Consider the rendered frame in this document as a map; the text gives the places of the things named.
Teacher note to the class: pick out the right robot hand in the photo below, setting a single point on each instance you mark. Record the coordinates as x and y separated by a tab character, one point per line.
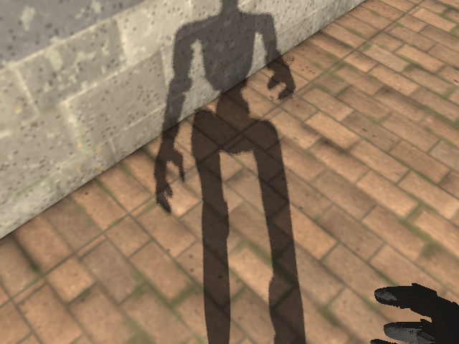
444	328

